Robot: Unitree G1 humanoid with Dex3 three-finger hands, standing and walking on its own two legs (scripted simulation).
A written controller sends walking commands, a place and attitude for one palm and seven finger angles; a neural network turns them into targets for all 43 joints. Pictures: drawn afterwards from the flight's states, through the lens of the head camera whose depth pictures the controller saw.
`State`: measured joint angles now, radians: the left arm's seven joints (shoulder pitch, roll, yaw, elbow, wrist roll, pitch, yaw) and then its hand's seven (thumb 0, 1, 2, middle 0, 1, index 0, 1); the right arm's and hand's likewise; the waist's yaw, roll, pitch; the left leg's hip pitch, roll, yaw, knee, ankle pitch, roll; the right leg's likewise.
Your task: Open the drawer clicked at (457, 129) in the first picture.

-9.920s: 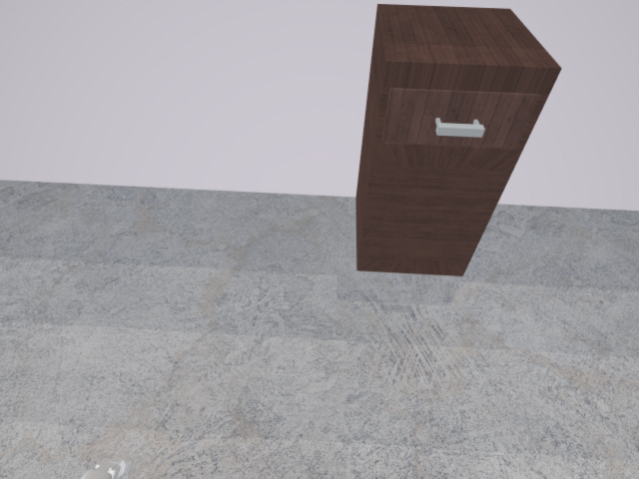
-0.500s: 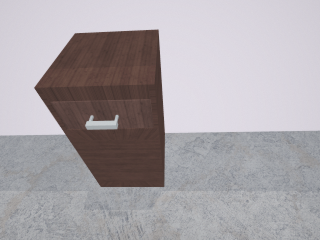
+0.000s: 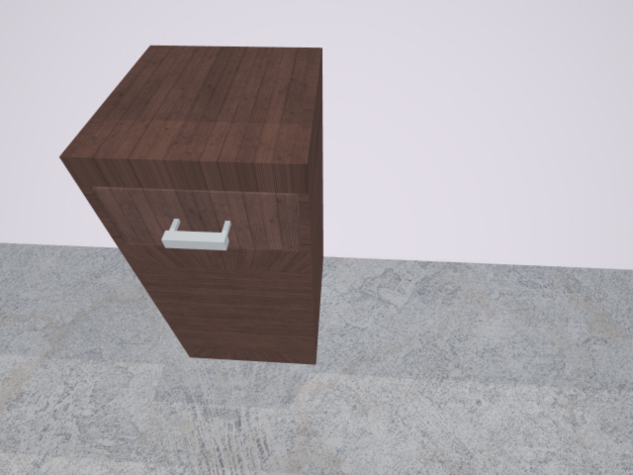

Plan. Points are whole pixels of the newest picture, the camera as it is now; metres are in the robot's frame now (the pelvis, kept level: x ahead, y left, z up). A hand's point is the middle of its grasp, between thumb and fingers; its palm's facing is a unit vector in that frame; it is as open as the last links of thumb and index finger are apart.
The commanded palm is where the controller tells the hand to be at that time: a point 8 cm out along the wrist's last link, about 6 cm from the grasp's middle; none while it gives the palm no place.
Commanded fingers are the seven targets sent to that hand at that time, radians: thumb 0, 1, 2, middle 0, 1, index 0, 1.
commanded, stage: come to a stop and stand still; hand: left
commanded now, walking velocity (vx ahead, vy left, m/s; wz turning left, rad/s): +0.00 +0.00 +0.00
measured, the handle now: (198, 232) +0.54 +0.28 -0.08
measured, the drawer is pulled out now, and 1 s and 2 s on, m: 0.00 0.00 0.00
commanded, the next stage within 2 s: look again from close up in 0.58 s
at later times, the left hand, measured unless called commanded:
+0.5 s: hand out of the picture -0.01 +0.17 -0.17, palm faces +0.04 -0.98 -0.20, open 7.4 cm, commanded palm none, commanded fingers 0.00 0.90 0.90 -0.20 -0.30 -0.20 -0.30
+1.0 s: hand out of the picture +0.00 +0.22 -0.19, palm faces +0.03 -0.98 -0.19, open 7.4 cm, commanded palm none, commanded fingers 0.00 0.90 0.90 -0.20 -0.30 -0.20 -0.30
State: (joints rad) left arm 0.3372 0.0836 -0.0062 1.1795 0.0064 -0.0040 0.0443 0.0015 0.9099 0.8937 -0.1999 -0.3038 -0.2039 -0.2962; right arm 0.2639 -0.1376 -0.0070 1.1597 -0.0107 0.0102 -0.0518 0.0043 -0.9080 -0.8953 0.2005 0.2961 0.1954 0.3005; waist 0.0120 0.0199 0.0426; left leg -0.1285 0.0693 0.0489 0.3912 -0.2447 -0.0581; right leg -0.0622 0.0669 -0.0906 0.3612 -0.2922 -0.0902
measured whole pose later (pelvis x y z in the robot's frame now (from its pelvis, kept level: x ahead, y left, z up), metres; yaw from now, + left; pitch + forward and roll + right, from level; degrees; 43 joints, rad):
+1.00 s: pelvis +0.00 +0.05 -0.01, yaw -1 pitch -1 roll +0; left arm 0.33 0.15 0.00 1.04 0.02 -0.01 0.05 0.00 0.91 0.89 -0.20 -0.30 -0.20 -0.30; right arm 0.27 -0.17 -0.02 1.03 -0.02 0.00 -0.04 0.01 -0.91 -0.90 0.20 0.30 0.20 0.30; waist 0.01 -0.01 0.00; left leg -0.19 0.03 0.06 0.56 -0.34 0.00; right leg -0.12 0.02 -0.07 0.51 -0.36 -0.03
